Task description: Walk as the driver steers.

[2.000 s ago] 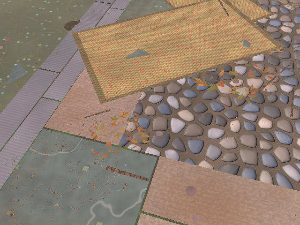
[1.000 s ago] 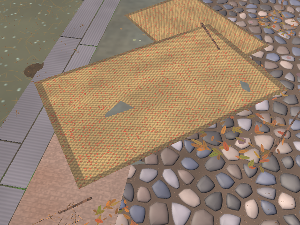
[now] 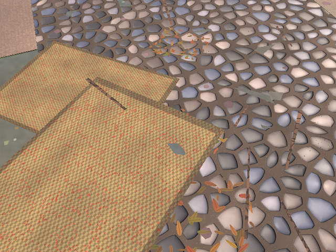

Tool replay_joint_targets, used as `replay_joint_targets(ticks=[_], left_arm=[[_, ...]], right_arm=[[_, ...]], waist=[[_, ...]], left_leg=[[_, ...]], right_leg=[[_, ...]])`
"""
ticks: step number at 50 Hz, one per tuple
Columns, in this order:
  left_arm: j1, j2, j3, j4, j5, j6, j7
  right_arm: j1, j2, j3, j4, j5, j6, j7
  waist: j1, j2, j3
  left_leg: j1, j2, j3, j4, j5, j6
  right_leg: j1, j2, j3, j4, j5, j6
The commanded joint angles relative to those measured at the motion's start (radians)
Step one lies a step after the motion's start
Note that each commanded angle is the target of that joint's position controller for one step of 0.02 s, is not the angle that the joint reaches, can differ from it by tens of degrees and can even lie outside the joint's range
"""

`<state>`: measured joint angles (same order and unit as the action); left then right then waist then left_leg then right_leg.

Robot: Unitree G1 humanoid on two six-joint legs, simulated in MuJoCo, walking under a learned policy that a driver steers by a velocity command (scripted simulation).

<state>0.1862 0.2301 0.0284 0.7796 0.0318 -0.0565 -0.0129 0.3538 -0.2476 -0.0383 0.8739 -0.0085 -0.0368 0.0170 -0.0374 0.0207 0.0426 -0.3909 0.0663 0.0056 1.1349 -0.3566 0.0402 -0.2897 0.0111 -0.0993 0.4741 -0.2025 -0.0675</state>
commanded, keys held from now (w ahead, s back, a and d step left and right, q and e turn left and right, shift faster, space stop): w+q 0.96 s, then w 0.04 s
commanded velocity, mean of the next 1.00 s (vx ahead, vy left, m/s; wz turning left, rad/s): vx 0.50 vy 0.00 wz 0.50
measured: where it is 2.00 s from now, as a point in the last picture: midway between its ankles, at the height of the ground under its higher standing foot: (91, 162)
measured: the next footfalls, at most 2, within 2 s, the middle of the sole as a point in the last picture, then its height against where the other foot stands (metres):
left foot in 0.40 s outside the picture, level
right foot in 0.92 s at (156, 199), level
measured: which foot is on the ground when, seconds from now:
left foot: up 0.00-0.38, down 0.40-0.94, up 0.96-1.00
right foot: down 0.00-0.42, up 0.44-0.90, down 0.92-1.00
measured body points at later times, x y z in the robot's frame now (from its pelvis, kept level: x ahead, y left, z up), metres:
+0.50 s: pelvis +0.26 +0.06 -0.02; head +0.29 +0.07 +0.43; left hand +0.24 +0.33 -0.15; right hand +0.46 -0.16 -0.13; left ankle +0.31 +0.12 -0.74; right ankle +0.14 -0.09 -0.63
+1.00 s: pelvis +0.54 +0.11 -0.01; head +0.57 +0.12 +0.43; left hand +0.56 +0.43 -0.10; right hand +0.72 -0.12 -0.14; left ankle +0.35 +0.13 -0.67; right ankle +0.66 +0.07 -0.74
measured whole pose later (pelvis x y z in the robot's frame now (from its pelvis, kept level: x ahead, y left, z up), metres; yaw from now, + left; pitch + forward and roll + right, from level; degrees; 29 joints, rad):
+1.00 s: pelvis +0.54 +0.11 -0.01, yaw +34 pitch +1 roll +0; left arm 0.11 0.27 0.02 0.70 0.04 -0.07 0.00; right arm 0.38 -0.32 -0.08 0.81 -0.01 -0.04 0.01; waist -0.06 0.02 0.03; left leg -0.23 -0.12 -0.13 1.01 -0.45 0.09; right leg -0.43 0.01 -0.02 0.58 -0.17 -0.03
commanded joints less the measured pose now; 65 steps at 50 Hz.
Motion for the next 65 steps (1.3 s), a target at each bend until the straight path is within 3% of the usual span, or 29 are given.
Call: replay_joint_targets(ticks=[1, 3, 9, 14, 17, 19, 20, 21, 22, 23, 25, 27, 28, 33, 38, 41, 43, 45, 46, 47, 48, 49, 50, 51, 53, 55, 59, 63, 65], left_arm=[[0.086, 0.097, 0.026, -0.009, -0.011, -0.033, 0.010], [0.105, 0.114, 0.033, 0.012, -0.015, -0.049, 0.012], [0.162, 0.102, 0.031, 0.056, -0.013, -0.054, 0.022], [0.231, 0.132, 0.038, 0.101, -0.011, -0.044, 0.034], [0.221, 0.169, 0.044, 0.111, -0.007, -0.031, 0.042], [0.205, 0.203, 0.053, 0.108, -0.003, -0.012, 0.045], [0.188, 0.208, 0.054, 0.097, -0.008, -0.006, 0.042], [0.205, 0.137, 0.035, 0.050, -0.019, -0.012, 0.034], [0.177, 0.106, 0.033, -0.016, -0.022, -0.022, 0.017], [0.062, 0.140, 0.034, -0.038, -0.009, -0.032, 0.013], [0.071, 0.123, 0.026, -0.031, -0.019, -0.047, 0.012], [0.109, 0.115, 0.024, -0.022, 0.013, -0.012, 0.010], [0.115, 0.110, 0.024, -0.024, 0.019, 0.005, 0.006], [-0.037, 0.099, 0.019, -0.085, 0.015, 0.028, -0.002], [-0.200, 0.098, 0.009, -0.140, 0.004, 0.018, -0.010], [-0.247, 0.111, 0.006, -0.168, -0.003, 0.004, -0.011], [-0.188, 0.135, 0.012, -0.161, -0.006, -0.004, -0.008], [-0.001, 0.173, 0.030, -0.107, -0.007, -0.017, 0.008], [0.132, 0.218, 0.046, -0.081, 0.007, -0.031, 0.021], [0.259, 0.302, 0.062, -0.088, 0.033, -0.032, 0.038], [0.199, 0.343, 0.075, -0.087, 0.022, -0.015, 0.034], [0.124, 0.241, 0.058, -0.102, 0.011, -0.007, 0.027], [0.081, 0.159, 0.038, -0.103, 0.002, -0.007, 0.021], [0.061, 0.127, 0.029, -0.092, 0.004, -0.010, 0.017], [0.084, 0.122, 0.025, -0.057, 0.001, -0.028, 0.016], [0.121, 0.133, 0.029, -0.029, -0.010, -0.049, 0.004], [0.157, 0.144, 0.034, 0.009, -0.017, -0.055, -0.002], [0.196, 0.152, 0.036, 0.046, -0.022, -0.047, -0.005], [0.242, 0.165, 0.039, 0.071, -0.023, -0.041, -0.006]], right_arm=[[0.076, -0.076, -0.027, -0.020, -0.017, 0.018, 0.014], [0.030, -0.056, -0.029, -0.031, -0.014, 0.026, 0.025], [-0.168, -0.034, -0.021, -0.091, -0.021, 0.025, 0.038], [-0.304, -0.027, -0.007, -0.154, -0.029, 0.020, 0.054], [-0.266, -0.045, -0.015, -0.159, -0.030, 0.022, 0.047], [-0.110, -0.080, -0.036, -0.123, -0.031, 0.016, 0.034], [0.038, -0.117, -0.056, -0.078, -0.041, 0.007, 0.022], [0.132, -0.239, -0.094, -0.063, -0.047, 0.007, 0.005], [0.077, -0.311, -0.110, -0.083, -0.016, 0.015, 0.006], [0.062, -0.284, -0.106, -0.083, 0.003, 0.023, 0.002], [-0.024, -0.179, -0.077, -0.077, 0.003, 0.020, -0.010], [-0.083, -0.135, -0.060, -0.089, 0.011, 0.006, -0.014], [-0.076, -0.137, -0.058, -0.090, 0.012, -0.006, -0.011], [0.007, -0.176, -0.068, -0.080, 0.009, -0.019, -0.008], [0.088, -0.185, -0.072, -0.076, 0.004, -0.015, -0.012], [0.103, -0.198, -0.075, -0.083, -0.006, -0.013, -0.020], [0.059, -0.214, -0.079, -0.101, -0.009, -0.014, -0.026], [0.001, -0.229, -0.081, -0.117, -0.008, -0.020, -0.021], [0.000, -0.196, -0.071, -0.121, 0.001, -0.028, -0.011], [0.042, -0.098, -0.044, -0.157, 0.025, -0.034, -0.009], [0.113, -0.109, -0.042, -0.187, 0.016, -0.029, -0.008], [0.105, -0.156, -0.046, -0.139, -0.012, -0.012, -0.015], [0.041, -0.150, -0.044, -0.134, -0.020, -0.009, -0.004], [0.013, -0.127, -0.039, -0.138, -0.019, -0.006, 0.005], [0.007, -0.110, -0.033, -0.135, -0.033, 0.010, 0.019], [0.000, -0.104, -0.029, -0.139, -0.032, 0.017, 0.025], [-0.145, -0.091, -0.016, -0.184, -0.034, 0.015, 0.033], [-0.291, -0.053, 0.013, -0.221, -0.030, 0.005, 0.044], [-0.341, -0.058, 0.017, -0.234, -0.028, 0.001, 0.041]], waist=[[0.019, -0.118, -0.052], [0.011, -0.106, -0.023], [0.043, -0.085, 0.045], [0.079, -0.079, 0.076], [0.048, -0.102, 0.027], [-0.022, -0.113, -0.075], [-0.097, -0.065, -0.159], [-0.114, 0.084, -0.261], [-0.053, 0.222, -0.329], [-0.082, 0.051, -0.241], [0.006, -0.054, -0.055], [0.063, -0.033, -0.040], [0.069, -0.022, -0.051], [0.027, 0.017, -0.012], [-0.044, 0.043, -0.010], [-0.055, 0.054, -0.011], [-0.013, 0.066, -0.018], [0.081, 0.046, -0.083], [0.144, -0.028, -0.173], [0.165, -0.182, -0.328], [0.079, -0.374, -0.351], [0.055, -0.177, -0.204], [0.061, -0.063, -0.101], [0.047, -0.060, -0.051], [0.033, -0.127, -0.030], [0.025, -0.132, -0.051], [0.041, -0.110, -0.013], [0.072, -0.116, 0.003], [0.090, -0.119, 0.009]], left_leg=[[-0.133, 0.027, -0.040, 0.012, 0.087, -0.003], [-0.192, 0.032, -0.039, -0.011, 0.155, -0.008], [-0.314, 0.033, -0.007, -0.235, 0.339, -0.016], [-0.273, 0.006, 0.090, -0.449, 0.328, 0.037], [-0.157, -0.075, 0.156, -0.494, 0.194, 0.096], [0.025, -0.149, 0.169, -0.527, 0.092, 0.148], [0.242, -0.159, 0.123, -0.615, 0.122, 0.184], [0.518, 0.083, -0.220, -0.655, 0.025, 0.275], [0.685, 0.280, -0.763, -0.820, 0.132, 0.414], [0.639, 0.259, -0.656, -0.851, 0.167, 0.383], [0.378, 0.186, -0.432, -0.873, 0.332, 0.294], [0.244, 0.101, -0.308, -0.897, 0.441, 0.254], [0.223, 0.083, -0.287, -0.902, 0.489, 0.256], [0.216, 0.034, -0.266, -0.939, 0.447, 0.232], [0.328, 0.032, -0.304, -0.890, 0.467, 0.203], [0.371, 0.053, -0.343, -0.831, 0.548, 0.189], [0.345, 0.064, -0.375, -0.788, 0.572, 0.154], [0.276, 0.020, -0.366, -0.621, 0.680, 0.111], [0.196, -0.054, -0.305, -0.401, 0.606, 0.085], [0.009, -0.148, -0.192, -0.096, 0.221, 0.054], [-0.214, -0.219, -0.120, 0.063, -0.206, 0.047], [-0.265, -0.125, -0.140, 0.142, -0.123, 0.051], [-0.245, -0.095, -0.128, 0.114, -0.037, 0.045], [-0.215, -0.070, -0.123, 0.055, 0.005, 0.037], [-0.171, -0.054, -0.114, 0.004, 0.033, 0.021], [-0.175, -0.068, -0.115, -0.019, 0.059, 0.013], [-0.271, -0.045, -0.094, -0.166, 0.169, -0.015], [-0.179, -0.020, 0.012, -0.418, 0.281, -0.023], [-0.132, -0.023, 0.044, -0.491, 0.266, -0.012]], right_leg=[[0.150, -0.255, 0.186, -0.291, 0.253, -0.077], [0.155, -0.250, 0.128, -0.329, 0.260, -0.080], [0.224, -0.242, -0.009, -0.354, 0.292, -0.087], [0.340, -0.274, -0.089, -0.308, 0.449, -0.071], [0.411, -0.280, -0.141, -0.144, 0.861, -0.047], [0.403, -0.279, -0.154, 0.135, 1.008, -0.041], [0.290, -0.254, -0.167, 0.377, 0.848, -0.017], [-0.010, -0.177, -0.172, 0.727, 0.368, 0.026], [-0.353, 0.048, -0.005, 1.010, -0.336, 0.074], [-0.463, -0.027, 0.142, 1.013, -0.252, 0.062], [-0.402, -0.106, 0.134, 0.833, -0.128, 0.056], [-0.287, -0.130, 0.138, 0.728, -0.115, 0.081], [-0.269, -0.126, 0.128, 0.704, -0.114, 0.092], [-0.358, -0.124, 0.100, 0.478, 0.039, 0.132], [-0.389, -0.082, 0.107, 0.252, 0.166, 0.131], [-0.344, -0.050, 0.114, 0.160, 0.152, 0.113], [-0.217, -0.032, 0.129, 0.088, 0.103, 0.089], [0.054, 0.012, 0.108, 0.013, 0.048, 0.056], [0.259, -0.070, 0.180, -0.032, 0.011, 0.022], [0.504, -0.346, 0.499, -0.089, -0.233, -0.038], [0.531, -0.473, 0.921, -0.229, -0.288, -0.128], [0.401, -0.443, 0.835, -0.218, -0.376, -0.137], [0.278, -0.378, 0.666, -0.228, -0.319, -0.123], [0.197, -0.320, 0.524, -0.252, -0.188, -0.097], [0.137, -0.250, 0.366, -0.273, 0.023, -0.079], [0.153, -0.248, 0.304, -0.277, 0.192, -0.097], [0.184, -0.241, 0.208, -0.332, 0.225, -0.118], [0.167, -0.203, 0.115, -0.334, 0.274, -0.099], [0.188, -0.216, 0.127, -0.312, 0.314, -0.096]])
